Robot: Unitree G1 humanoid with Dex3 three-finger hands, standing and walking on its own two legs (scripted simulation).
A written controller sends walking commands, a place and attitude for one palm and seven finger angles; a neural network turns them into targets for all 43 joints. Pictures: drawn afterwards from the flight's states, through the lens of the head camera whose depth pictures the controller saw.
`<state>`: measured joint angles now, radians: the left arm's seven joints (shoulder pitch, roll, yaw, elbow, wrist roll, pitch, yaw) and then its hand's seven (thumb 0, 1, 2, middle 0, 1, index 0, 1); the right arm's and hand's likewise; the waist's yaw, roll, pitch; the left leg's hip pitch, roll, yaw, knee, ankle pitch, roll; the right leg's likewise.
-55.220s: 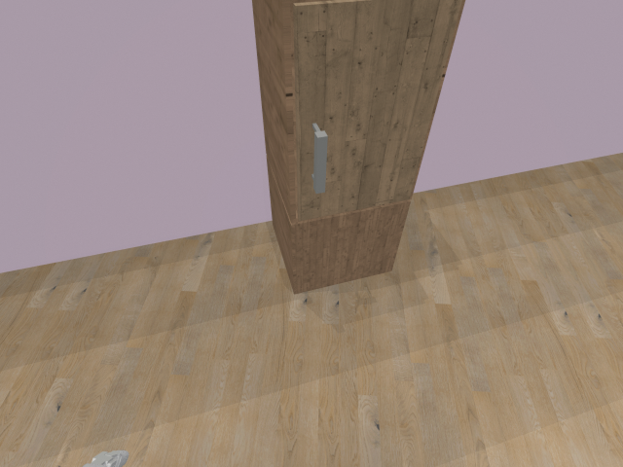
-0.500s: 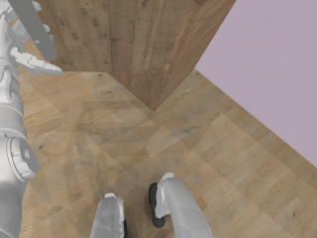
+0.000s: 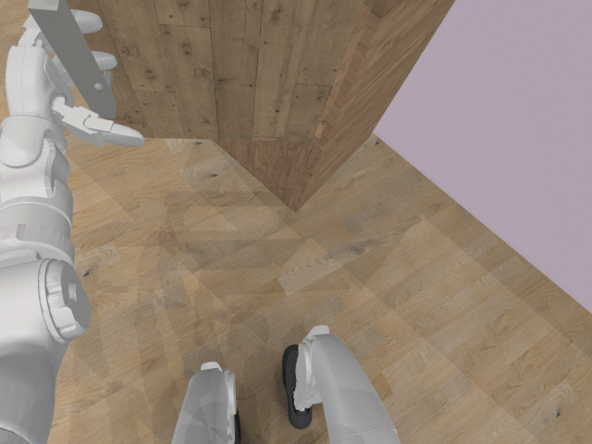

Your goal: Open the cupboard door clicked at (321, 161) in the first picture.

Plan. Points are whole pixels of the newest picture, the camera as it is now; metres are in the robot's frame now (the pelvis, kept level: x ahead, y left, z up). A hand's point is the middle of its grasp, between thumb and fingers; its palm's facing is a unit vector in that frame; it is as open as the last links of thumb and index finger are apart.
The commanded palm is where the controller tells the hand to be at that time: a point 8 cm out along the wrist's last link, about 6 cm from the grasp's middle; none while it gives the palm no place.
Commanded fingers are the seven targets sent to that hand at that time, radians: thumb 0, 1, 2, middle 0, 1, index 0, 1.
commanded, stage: slide the fingers in behind the handle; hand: left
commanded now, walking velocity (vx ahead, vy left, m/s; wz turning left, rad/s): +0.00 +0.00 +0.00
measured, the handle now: (83, 50) +0.60 +0.21 +0.03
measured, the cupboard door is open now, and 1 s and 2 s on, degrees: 45 45 72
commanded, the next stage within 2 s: close the thumb around the handle in 0.30 s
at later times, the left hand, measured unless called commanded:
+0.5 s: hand (98, 87) +0.55 +0.19 +0.04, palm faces -0.04 -1.00 -0.03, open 13.9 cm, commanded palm +0.53 +0.20 +0.04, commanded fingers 0.00 -0.16 0.44 -0.32 -1.24 -0.32 -1.24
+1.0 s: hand (100, 83) +0.56 +0.19 +0.03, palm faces -0.03 -1.00 -0.03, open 6.0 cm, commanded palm +0.54 +0.20 +0.04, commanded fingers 0.00 0.90 0.90 -0.40 -1.35 -0.40 -1.35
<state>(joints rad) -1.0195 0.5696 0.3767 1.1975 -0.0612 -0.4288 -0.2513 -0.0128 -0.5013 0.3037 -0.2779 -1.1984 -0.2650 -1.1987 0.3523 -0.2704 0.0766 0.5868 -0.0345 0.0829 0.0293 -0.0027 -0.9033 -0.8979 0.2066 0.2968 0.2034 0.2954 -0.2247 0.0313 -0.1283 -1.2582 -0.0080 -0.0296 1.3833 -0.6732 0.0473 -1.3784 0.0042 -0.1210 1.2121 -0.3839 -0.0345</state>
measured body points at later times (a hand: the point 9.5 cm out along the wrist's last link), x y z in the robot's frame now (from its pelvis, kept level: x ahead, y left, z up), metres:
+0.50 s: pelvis +0.00 +0.00 +0.00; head +0.19 +0.04 +0.41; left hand +0.54 +0.24 +0.04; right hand +0.01 -0.26 -0.10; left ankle -0.03 +0.08 -0.60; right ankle +0.09 -0.11 -0.60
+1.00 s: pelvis +0.00 +0.00 +0.00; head +0.20 +0.04 +0.40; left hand +0.55 +0.24 +0.04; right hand +0.00 -0.26 -0.10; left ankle -0.03 +0.08 -0.60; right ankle +0.09 -0.11 -0.60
